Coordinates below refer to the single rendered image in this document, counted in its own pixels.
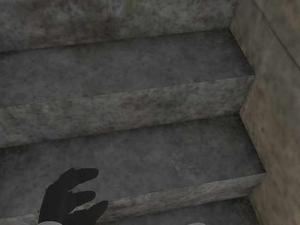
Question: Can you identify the robot left hand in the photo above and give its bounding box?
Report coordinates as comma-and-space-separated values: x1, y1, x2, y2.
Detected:
37, 168, 109, 225

